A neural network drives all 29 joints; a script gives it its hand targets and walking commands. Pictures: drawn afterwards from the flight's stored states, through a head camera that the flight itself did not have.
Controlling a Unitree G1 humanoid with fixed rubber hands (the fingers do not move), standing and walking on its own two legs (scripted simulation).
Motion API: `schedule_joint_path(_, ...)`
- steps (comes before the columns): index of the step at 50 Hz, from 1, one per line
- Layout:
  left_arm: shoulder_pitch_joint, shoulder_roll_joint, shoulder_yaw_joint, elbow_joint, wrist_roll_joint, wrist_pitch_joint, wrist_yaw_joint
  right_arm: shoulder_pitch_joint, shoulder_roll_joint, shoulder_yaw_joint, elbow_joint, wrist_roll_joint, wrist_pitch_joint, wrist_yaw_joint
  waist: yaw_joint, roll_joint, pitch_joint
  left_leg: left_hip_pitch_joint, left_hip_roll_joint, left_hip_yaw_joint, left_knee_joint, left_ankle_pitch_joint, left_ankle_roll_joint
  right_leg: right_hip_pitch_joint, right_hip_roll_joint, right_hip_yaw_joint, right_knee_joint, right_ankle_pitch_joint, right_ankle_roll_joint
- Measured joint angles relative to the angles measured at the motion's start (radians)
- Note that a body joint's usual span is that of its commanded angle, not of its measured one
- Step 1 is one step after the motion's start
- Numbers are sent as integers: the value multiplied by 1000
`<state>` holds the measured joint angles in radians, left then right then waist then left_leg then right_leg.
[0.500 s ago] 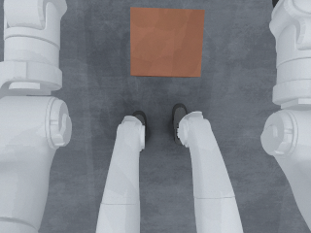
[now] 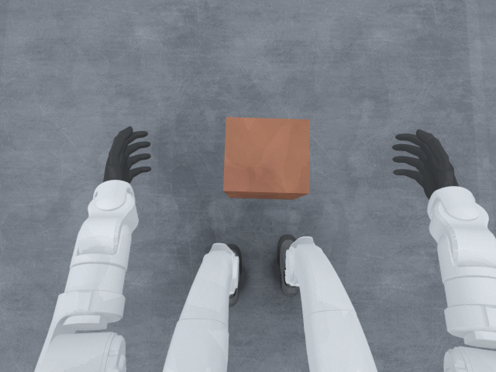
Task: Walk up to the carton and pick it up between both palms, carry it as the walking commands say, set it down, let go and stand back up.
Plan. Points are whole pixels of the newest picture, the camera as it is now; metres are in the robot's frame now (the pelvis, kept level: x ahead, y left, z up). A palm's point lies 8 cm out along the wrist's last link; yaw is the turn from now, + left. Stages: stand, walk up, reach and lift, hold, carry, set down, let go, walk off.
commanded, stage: let go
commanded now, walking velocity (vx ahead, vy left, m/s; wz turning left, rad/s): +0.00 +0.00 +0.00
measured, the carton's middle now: (264, 164) +0.46 -0.05 -0.56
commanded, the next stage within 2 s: stand in 0.98 s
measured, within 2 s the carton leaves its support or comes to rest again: neither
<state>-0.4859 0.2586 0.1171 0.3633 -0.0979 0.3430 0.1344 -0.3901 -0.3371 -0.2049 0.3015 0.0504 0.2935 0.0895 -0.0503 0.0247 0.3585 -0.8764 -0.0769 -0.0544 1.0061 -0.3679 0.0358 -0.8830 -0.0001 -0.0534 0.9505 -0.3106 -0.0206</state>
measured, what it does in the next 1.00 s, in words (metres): rises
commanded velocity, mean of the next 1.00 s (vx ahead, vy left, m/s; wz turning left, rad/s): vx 0.00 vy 0.00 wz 0.00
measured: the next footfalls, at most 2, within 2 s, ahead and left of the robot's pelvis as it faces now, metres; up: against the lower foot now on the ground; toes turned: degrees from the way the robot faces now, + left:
none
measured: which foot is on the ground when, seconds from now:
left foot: down 0.00-1.00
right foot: down 0.00-1.00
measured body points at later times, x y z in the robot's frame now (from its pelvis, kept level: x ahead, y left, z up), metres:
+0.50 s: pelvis +0.06 +0.00 +0.06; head +0.12 -0.01 +0.50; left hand +0.25 +0.25 -0.03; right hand +0.23 -0.27 -0.01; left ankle +0.07 +0.09 -0.67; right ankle +0.09 -0.11 -0.67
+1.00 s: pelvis +0.08 -0.01 +0.06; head +0.09 -0.01 +0.51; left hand +0.25 +0.24 -0.01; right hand +0.23 -0.28 -0.01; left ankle +0.07 +0.09 -0.67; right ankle +0.09 -0.11 -0.67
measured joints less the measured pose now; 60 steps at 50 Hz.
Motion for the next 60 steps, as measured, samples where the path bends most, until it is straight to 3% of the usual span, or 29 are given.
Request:
schedule_joint_path(3,97,-14,0,22,13,-31,-25,78,1,44,52,0,-29,20,0,-3,-156,30,0,0,-43,8,0,27,0,2,-38,6,0)
schedule_joint_path(9,192,-19,0,176,35,-102,-84,180,19,83,191,0,-77,26,0,-6,-280,177,5,0,-149,28,0,172,0,4,-137,20,0)
schedule_joint_path(16,434,-38,0,182,53,-185,-122,403,56,107,187,0,-142,26,0,-8,-281,347,9,0,-266,47,0,338,0,5,-247,37,0)
schedule_joint_path(24,651,-40,-1,151,55,-251,-140,588,57,114,85,0,-198,26,0,-14,-275,526,14,0,-377,51,0,511,4,11,-347,38,1)
schedule_joint_path(39,716,-40,-1,125,64,-252,-175,621,57,129,85,0,-170,24,0,-15,-274,670,15,0,-463,58,0,648,5,15,-420,38,1)
schedule_joint_path(49,719,-40,-1,125,64,-254,-175,621,57,129,86,-24,-72,-6,0,-15,-277,692,18,0,-463,58,0,670,7,15,-420,38,1)
schedule_joint_path(54,730,-41,0,151,116,-289,-162,621,57,129,190,-52,-174,-50,0,-15,-343,693,20,0,-463,52,0,671,9,15,-420,34,1)
schedule_joint_path(60,749,-40,0,158,127,-320,-158,621,57,129,245,-66,-252,-54,0,-15,-412,693,21,0,-463,41,0,670,11,15,-420,23,1)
